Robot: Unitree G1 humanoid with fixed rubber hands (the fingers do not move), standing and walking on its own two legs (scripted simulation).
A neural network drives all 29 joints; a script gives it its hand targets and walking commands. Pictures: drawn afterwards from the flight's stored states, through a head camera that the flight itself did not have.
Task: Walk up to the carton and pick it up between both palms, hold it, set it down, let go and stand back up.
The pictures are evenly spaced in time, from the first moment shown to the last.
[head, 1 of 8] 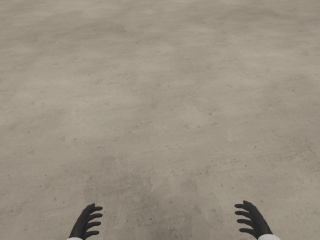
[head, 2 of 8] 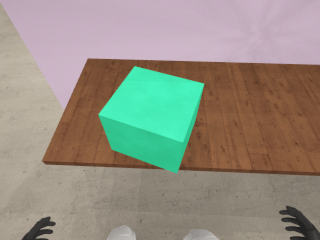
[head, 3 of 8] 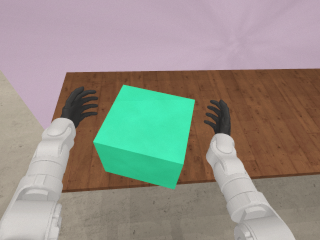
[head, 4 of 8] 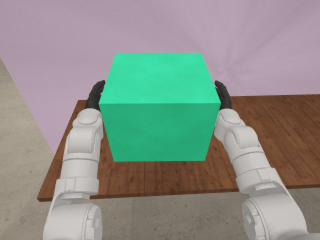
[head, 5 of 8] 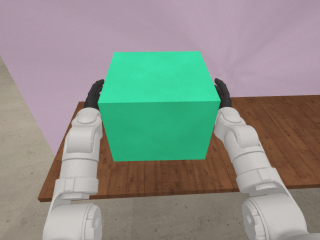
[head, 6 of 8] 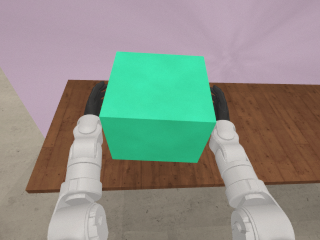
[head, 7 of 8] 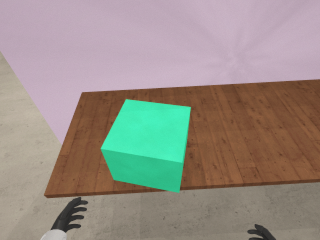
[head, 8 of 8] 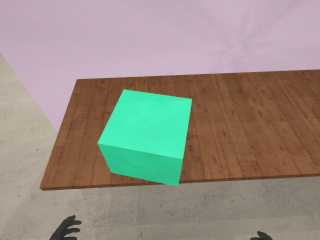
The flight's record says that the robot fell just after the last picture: no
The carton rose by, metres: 0.23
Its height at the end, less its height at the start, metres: +0.00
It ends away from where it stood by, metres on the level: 0.01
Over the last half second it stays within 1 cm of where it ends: yes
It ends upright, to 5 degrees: yes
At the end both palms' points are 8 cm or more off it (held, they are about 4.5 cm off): yes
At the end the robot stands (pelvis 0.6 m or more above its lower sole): yes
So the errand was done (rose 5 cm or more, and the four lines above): yes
